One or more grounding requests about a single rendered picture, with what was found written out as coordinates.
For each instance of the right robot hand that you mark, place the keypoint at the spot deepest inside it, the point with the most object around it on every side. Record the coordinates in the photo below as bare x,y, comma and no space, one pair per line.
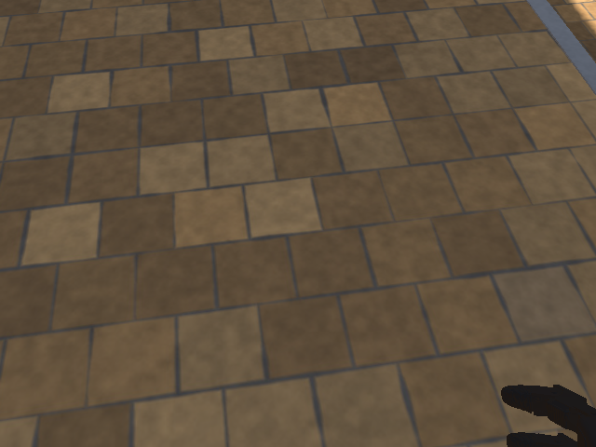
562,406

